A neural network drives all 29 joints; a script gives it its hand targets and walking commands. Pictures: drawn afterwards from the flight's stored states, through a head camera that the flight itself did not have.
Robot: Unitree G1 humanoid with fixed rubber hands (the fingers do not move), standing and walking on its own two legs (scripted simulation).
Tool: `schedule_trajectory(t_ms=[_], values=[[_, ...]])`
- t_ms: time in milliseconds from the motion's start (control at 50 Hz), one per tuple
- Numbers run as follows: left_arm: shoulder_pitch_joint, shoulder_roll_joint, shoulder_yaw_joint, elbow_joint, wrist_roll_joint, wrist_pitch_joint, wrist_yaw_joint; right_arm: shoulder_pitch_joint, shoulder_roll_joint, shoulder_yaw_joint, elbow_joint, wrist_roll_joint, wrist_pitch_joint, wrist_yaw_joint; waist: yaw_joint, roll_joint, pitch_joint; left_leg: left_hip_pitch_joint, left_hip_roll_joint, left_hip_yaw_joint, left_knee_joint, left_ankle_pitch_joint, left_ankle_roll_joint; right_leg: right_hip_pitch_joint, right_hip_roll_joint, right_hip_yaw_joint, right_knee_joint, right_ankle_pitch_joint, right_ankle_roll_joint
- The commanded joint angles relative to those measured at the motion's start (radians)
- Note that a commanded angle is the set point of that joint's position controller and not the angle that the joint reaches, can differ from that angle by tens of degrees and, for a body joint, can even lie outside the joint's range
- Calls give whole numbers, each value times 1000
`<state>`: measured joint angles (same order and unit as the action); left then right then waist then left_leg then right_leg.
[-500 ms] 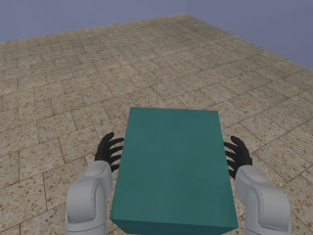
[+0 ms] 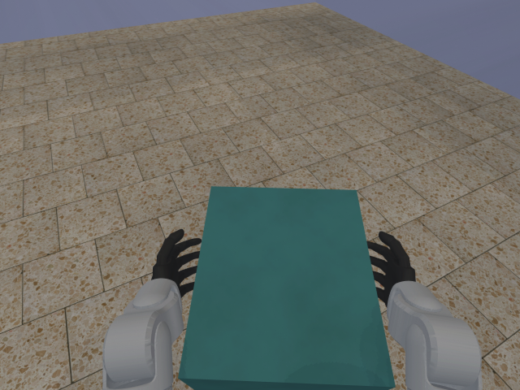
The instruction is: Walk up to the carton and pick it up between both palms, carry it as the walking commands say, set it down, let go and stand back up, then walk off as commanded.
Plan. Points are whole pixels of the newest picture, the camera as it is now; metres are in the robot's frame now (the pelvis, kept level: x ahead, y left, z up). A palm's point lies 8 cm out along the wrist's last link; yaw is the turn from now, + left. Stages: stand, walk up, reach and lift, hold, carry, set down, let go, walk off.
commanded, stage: carry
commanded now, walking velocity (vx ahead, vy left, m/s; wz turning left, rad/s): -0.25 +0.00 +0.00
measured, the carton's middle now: (280, 297) +0.25 +0.01 +0.02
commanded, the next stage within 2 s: none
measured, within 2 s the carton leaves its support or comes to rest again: neither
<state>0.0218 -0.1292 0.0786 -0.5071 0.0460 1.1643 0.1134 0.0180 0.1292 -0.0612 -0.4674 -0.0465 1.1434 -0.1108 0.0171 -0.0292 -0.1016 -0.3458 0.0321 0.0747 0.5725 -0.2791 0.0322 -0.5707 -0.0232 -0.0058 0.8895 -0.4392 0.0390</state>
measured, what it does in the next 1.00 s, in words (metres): walks backwards: right foot, then left foot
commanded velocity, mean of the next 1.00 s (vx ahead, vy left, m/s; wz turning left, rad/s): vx -0.25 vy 0.00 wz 0.00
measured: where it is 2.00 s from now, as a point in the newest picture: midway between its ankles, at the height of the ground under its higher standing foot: outside the picture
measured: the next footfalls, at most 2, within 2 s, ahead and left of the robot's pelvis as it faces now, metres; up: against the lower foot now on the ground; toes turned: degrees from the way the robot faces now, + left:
right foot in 0.26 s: -0.09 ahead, -0.11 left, +0.00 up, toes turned -6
left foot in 0.60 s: -0.22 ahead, +0.15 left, +0.00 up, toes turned +4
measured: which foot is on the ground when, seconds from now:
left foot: down 0.00-0.26, up 0.28-0.58, down 0.60-1.00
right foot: up 0.00-0.24, down 0.26-0.62, up 0.64-0.96, down 0.98-1.00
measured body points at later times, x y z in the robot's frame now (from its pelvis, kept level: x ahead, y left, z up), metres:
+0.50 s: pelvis -0.18 +0.01 +0.00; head -0.19 +0.00 +0.45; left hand +0.08 +0.15 +0.10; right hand +0.06 -0.16 +0.09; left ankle -0.21 +0.15 -0.67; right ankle -0.13 -0.11 -0.73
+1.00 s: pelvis -0.37 +0.05 -0.01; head -0.38 +0.04 +0.44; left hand -0.11 +0.19 +0.09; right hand -0.14 -0.12 +0.07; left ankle -0.26 +0.15 -0.73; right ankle -0.41 -0.05 -0.74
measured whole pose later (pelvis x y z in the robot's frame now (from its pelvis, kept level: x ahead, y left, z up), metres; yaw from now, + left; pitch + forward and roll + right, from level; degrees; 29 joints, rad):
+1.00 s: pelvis -0.37 +0.05 -0.01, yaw -4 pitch +4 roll -2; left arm 0.00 -0.13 0.06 -0.51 0.03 1.16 0.12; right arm 0.03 0.13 -0.08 -0.53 -0.06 1.16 -0.11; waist 0.01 0.06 -0.10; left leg -0.50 0.06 0.11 0.55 -0.13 0.03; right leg -0.27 0.03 -0.06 0.52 -0.32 0.00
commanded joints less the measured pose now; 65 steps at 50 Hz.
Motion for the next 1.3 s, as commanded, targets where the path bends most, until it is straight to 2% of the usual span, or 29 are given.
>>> schedule_trajectory(t_ms=[0,80,160,220,240,260,280,320,380,500,560,580,600,620,640,680,740,800,880,920,940,960,980,1000,1020,1040,1100,1220,1280], values=[[-471,-791,-714,-111,-303,-15,-98,-368,750,589,-112,238,-14,96,-16,189,-134,4,264,-143,-193,385,134,12,29,30,346,-9,1],[-413,-752,-705,-70,-293,3,-84,-343,702,575,-103,221,-1,82,-16,204,-125,59,224,-176,-232,130,113,31,35,-29,171,-29,15],[-372,-719,-670,-48,-276,18,-73,-326,691,593,-103,222,17,71,-20,237,-161,146,261,-267,-233,234,144,116,42,-58,-172,-112,-16],[-326,-727,-635,-20,-262,18,-79,-319,693,609,-100,224,24,70,-3,176,-189,82,217,-218,-179,246,69,307,8,-38,-540,118,-28],[-328,-730,-622,-26,-261,12,-85,-327,704,616,-102,225,22,70,-3,82,-200,-8,180,-178,-112,156,14,406,-83,55,-602,171,-33],[-322,-723,-602,-7,-247,6,-89,-354,707,635,-124,226,23,71,1,-234,-174,-199,43,-46,19,-67,-62,423,-320,342,-635,302,-116],[-373,-769,-624,-48,-265,-4,-95,-423,724,647,-160,240,15,77,1,-287,-110,-225,16,-1,262,-286,-66,273,-442,344,-627,523,-204],[-377,-777,-620,-86,-256,-19,-106,-463,771,690,-157,283,0,88,-2,-118,-90,-207,-16,-98,555,-259,-46,211,-342,201,-587,484,-202],[-334,-745,-607,-83,-240,-27,-103,-434,769,699,-147,296,-2,88,-7,-115,-130,-233,-24,-81,649,-139,-63,280,-235,79,-505,532,-166],[-309,-692,-611,-85,-242,-14,-91,-355,725,663,-120,275,15,70,5,-205,-184,-110,-33,9,203,-263,-66,379,-270,183,-543,509,-174],[-305,-696,-637,-77,-252,-11,-85,-313,709,632,-93,254,18,71,-8,-157,-208,52,-39,51,-189,-56,-58,363,-233,145,-473,533,-115],[-303,-694,-645,-68,-252,-9,-84,-306,708,624,-79,248,18,74,-5,-84,-216,167,26,-26,-254,-21,-53,253,-192,112,-422,448,-69],[-309,-693,-654,-69,-252,-10,-81,-300,708,624,-75,249,17,79,-2,76,-199,242,198,-218,-309,39,-13,102,-128,58,-331,253,-25],[-394,-723,-705,-144,-281,-10,-89,-300,729,601,-80,240,-3,84,-16,382,-111,139,402,-372,-301,408,116,-57,-17,-82,-208,-69,16],[-435,-757,-712,-153,-294,-17,-90,-356,742,613,-129,257,-7,90,-19,302,-116,62,386,-290,-228,658,164,16,13,12,74,-147,7],[-448,-792,-726,-144,-314,-25,-99,-351,751,609,-142,245,-17,95,-15,166,-133,7,288,-131,-189,537,132,32,28,47,274,-31,-5],[-406,-772,-728,-114,-305,-13,-93,-312,714,587,-134,232,-15,91,-19,186,-143,56,232,-118,-169,412,120,-5,52,28,364,11,13],[-373,-736,-717,-98,-287,1,-77,-315,684,591,-140,232,-1,84,-17,213,-134,108,229,-189,-203,271,115,18,49,-15,157,-43,12],[-332,-711,-677,-72,-266,15,-68,-305,681,610,-138,235,15,76,-20,241,-171,184,263,-276,-205,360,154,109,51,-51,-174,-127,-18],[-299,-718,-655,-53,-259,15,-73,-306,680,623,-141,237,19,75,-3,212,-199,164,246,-246,-173,378,121,226,51,-67,-429,24,-26],[-292,-721,-645,-47,-257,13,-77,-302,680,627,-136,236,20,76,-3,180,-200,118,218,-222,-157,335,79,303,21,-45,-548,111,-26],[-295,-723,-636,-50,-260,9,-83,-310,689,634,-137,236,18,75,-3,108,-204,23,186,-187,-108,237,25,402,-63,38,-606,172,-36],[-299,-714,-623,-37,-254,1,-87,-328,692,650,-148,236,18,76,-3,-173,-192,-159,56,-59,-5,16,-53,456,-276,279,-604,369,-104],[-345,-750,-639,-71,-269,-10,-93,-407,699,665,-191,251,11,81,2,-289,-128,-201,16,15,221,-253,-69,305,-426,326,-614,592,-210],[-374,-765,-648,-103,-275,-15,-101,-423,745,684,-183,271,4,87,0,-203,-97,-207,-5,-53,445,-317,-56,249,-409,287,-605,621,-240],[-359,-766,-639,-103,-264,-22,-106,-446,758,704,-182,291,-2,94,0,-120,-90,-199,-13,-96,571,-270,-51,219,-349,205,-592,539,-225],[-321,-740,-625,-97,-248,-29,-107,-420,758,709,-164,299,-5,94,-9,-102,-111,-230,-22,-86,675,-130,-65,270,-236,73,-512,531,-183],[-300,-683,-626,-96,-249,-14,-95,-348,720,674,-135,279,17,76,1,-206,-170,-114,-33,10,203,-261,-72,385,-262,180,-539,519,-178],[-296,-685,-646,-87,-256,-8,-88,-308,704,644,-105,261,22,76,-11,-160,-199,40,-46,59,-173,-70,-65,380,-235,151,-472,560,-122]])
